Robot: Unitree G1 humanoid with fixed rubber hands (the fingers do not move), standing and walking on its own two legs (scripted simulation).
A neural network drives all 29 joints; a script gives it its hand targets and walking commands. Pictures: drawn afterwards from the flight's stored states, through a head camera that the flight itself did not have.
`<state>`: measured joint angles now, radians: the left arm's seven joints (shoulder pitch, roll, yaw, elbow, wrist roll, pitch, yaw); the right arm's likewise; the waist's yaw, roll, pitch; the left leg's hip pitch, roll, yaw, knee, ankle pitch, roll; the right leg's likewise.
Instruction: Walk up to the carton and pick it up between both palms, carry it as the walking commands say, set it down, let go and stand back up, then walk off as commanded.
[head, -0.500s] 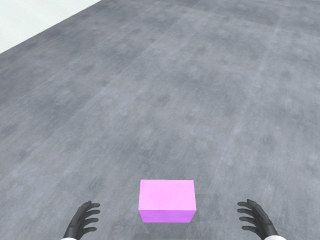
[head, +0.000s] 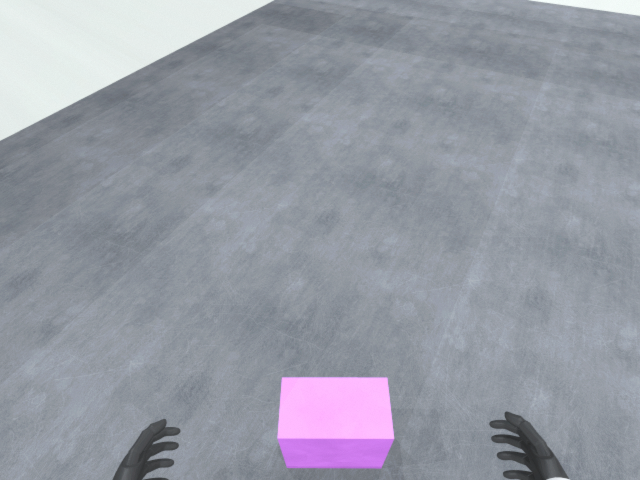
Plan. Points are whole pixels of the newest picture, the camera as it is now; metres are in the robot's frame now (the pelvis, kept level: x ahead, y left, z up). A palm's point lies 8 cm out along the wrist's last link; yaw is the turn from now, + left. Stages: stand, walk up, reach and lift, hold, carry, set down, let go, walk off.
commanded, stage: stand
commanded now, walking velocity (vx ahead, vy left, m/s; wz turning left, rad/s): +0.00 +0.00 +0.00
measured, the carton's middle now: (334, 425) +0.38 -0.01 -0.63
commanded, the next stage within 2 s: walk off in 1.74 s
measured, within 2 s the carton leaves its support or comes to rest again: neither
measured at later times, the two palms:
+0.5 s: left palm out of the picture +0.13 +0.29 -0.09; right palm out of the picture +0.14 -0.29 -0.09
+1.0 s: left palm out of the picture +0.09 +0.31 -0.09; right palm out of the picture +0.10 -0.30 -0.09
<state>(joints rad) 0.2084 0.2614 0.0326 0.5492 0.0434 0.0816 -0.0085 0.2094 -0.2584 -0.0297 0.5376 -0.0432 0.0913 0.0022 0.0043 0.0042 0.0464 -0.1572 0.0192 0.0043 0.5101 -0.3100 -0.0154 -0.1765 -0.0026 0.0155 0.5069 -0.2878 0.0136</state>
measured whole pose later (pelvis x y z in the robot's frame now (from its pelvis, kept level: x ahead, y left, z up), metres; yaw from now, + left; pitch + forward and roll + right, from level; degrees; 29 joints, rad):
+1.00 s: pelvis +0.00 +0.00 +0.01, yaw +1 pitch -2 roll +0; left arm 0.16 0.37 0.01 0.96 0.03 0.00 0.02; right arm 0.16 -0.38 -0.01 0.95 -0.03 -0.01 -0.02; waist 0.01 0.01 0.01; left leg -0.10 0.01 0.00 0.39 -0.24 -0.01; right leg -0.12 -0.01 0.01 0.39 -0.23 0.01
